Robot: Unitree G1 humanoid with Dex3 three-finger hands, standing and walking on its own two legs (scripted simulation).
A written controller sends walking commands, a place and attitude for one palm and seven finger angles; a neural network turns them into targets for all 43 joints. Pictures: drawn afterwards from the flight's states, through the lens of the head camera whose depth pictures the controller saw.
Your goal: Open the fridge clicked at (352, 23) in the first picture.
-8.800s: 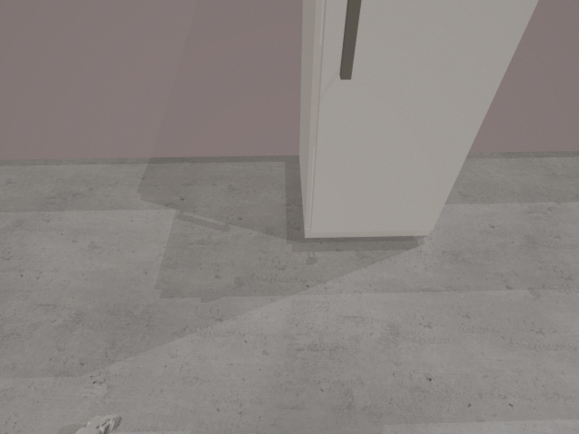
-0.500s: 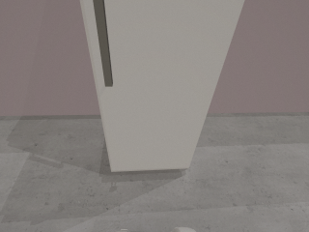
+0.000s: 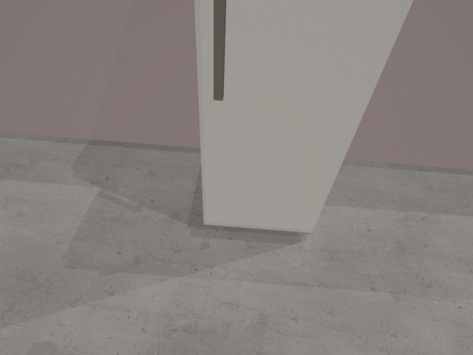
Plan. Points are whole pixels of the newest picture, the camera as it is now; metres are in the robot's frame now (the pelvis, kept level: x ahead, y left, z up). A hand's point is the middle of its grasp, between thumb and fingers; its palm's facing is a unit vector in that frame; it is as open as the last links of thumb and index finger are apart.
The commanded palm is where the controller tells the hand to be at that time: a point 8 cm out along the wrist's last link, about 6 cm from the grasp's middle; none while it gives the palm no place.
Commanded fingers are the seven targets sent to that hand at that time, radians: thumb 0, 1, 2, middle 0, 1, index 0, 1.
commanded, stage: come to a stop and stand still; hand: left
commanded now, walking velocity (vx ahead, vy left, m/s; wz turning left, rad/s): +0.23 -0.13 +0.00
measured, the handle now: (220, 13) +0.81 +0.14 +0.26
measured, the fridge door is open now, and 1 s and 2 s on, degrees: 0 0 0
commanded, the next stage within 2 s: look again from close up in 1.24 s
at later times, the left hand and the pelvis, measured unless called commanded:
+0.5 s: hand out of the picture +0.12 +0.12 -0.17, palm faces +0.00 -0.97 -0.24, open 7.4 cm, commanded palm none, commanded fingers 0.00 0.90 0.90 -0.20 -0.30 -0.20 -0.30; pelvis +0.02 -0.06 -0.02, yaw +0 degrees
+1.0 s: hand out of the picture +0.04 +0.15 -0.18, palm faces +0.11 -0.96 -0.25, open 7.4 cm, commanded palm none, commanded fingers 0.00 0.90 0.90 -0.20 -0.30 -0.20 -0.30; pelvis +0.03 -0.05 -0.01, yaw +2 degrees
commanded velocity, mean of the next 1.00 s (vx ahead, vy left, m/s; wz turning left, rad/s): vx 0.00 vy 0.05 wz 0.00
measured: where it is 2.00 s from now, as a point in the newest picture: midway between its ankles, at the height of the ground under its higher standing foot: outside the picture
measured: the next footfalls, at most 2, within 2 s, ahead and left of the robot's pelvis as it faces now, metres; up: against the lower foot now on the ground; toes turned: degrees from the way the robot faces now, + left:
left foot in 0.04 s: +0.00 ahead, +0.14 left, +0.00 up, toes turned +6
right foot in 0.44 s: +0.13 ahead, -0.15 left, +0.00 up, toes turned -1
